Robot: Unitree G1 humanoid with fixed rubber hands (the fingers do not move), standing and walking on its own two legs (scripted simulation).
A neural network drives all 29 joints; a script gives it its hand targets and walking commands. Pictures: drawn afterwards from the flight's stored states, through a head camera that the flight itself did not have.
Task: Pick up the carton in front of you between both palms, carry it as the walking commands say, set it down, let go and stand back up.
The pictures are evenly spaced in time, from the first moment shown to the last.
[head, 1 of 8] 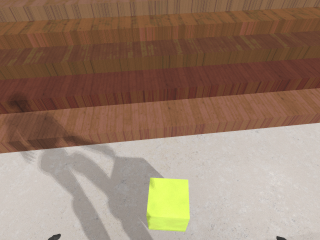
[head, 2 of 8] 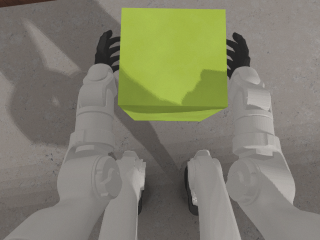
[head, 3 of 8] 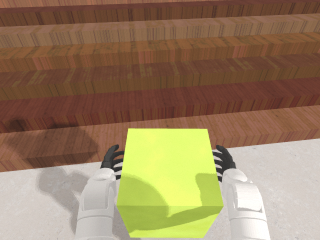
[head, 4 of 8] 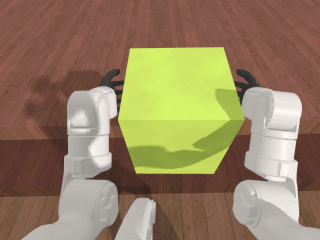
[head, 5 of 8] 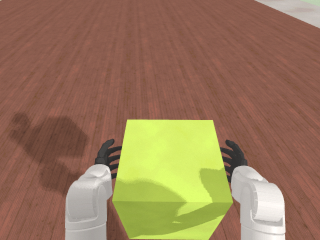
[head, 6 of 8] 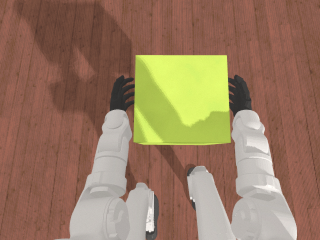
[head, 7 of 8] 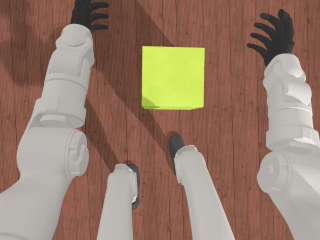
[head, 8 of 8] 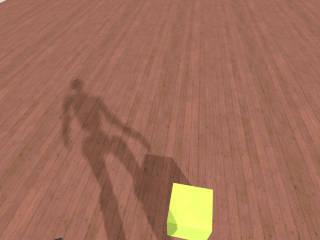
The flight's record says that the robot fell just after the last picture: no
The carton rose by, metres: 1.66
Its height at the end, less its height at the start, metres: +0.90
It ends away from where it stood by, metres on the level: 4.41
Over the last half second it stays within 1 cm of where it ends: yes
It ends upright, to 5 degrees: yes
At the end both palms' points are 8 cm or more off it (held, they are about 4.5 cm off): yes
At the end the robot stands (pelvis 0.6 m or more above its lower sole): yes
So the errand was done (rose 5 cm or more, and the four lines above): yes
